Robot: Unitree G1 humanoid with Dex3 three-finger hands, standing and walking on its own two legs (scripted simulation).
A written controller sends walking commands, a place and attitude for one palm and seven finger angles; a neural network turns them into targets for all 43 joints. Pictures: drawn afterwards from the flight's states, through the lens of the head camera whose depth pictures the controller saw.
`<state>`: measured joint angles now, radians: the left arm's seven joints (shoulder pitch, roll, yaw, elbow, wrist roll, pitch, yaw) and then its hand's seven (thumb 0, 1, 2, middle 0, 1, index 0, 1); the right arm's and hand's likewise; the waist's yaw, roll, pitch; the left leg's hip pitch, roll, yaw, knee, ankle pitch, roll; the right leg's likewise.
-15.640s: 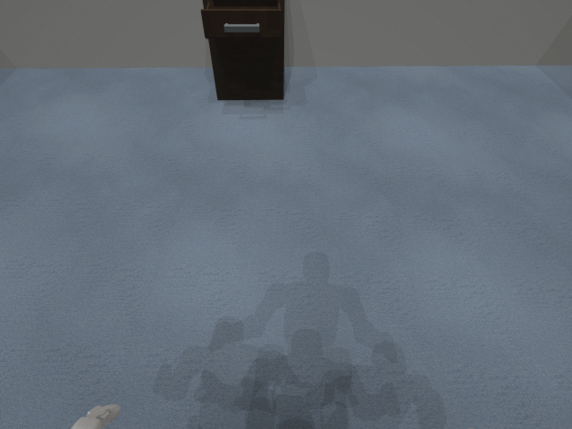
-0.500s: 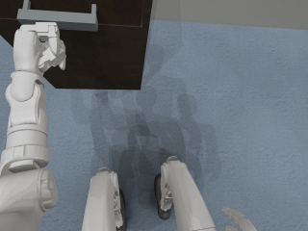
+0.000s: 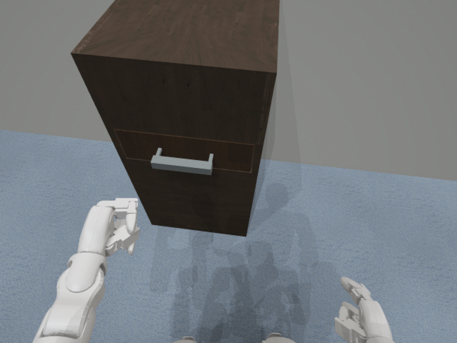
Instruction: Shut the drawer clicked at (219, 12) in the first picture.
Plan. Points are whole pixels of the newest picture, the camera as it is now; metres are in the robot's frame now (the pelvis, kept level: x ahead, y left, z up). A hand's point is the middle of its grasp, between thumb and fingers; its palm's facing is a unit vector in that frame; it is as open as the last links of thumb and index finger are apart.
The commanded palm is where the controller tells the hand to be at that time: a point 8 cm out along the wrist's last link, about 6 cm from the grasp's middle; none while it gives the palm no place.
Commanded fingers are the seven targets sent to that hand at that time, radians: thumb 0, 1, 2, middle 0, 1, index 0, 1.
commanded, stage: draw the hand back to the body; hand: left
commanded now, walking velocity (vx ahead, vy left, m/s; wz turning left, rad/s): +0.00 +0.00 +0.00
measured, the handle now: (183, 159) +0.60 +0.14 -0.16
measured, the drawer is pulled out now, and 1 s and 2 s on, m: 0.00 0.00 0.00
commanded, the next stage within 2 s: step back with the hand held close in 0.72 s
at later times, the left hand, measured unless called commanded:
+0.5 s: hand (14, 241) +0.22 +0.23 +0.19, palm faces +0.38 -0.83 -0.41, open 3.3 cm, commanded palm +0.16 +0.27 +0.22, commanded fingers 0.00 0.90 0.90 -1.40 -1.60 -1.40 -1.60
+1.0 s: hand out of the picture +0.20 +0.23 +0.22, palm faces +0.41 -0.79 -0.45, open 3.3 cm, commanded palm +0.13 +0.27 +0.23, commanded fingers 0.00 0.90 0.90 -1.40 -1.60 -1.40 -1.60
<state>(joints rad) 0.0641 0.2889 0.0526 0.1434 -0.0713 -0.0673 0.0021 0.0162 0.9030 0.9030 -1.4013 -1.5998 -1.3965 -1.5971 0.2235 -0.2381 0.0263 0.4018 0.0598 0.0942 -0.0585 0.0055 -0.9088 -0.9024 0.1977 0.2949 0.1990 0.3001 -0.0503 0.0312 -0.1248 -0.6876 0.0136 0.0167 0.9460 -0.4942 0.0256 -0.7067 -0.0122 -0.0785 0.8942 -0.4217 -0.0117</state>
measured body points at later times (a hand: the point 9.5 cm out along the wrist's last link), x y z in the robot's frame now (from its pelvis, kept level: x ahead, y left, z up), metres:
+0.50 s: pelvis +0.03 -0.01 +0.05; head +0.01 -0.03 +0.50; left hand +0.19 +0.27 +0.21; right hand +0.22 -0.23 -0.03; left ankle -0.02 +0.10 -0.69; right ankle +0.01 -0.12 -0.69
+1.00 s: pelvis +0.00 -0.02 +0.05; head +0.00 -0.04 +0.50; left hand +0.17 +0.27 +0.24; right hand +0.18 -0.24 -0.04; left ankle -0.02 +0.10 -0.69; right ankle +0.01 -0.12 -0.69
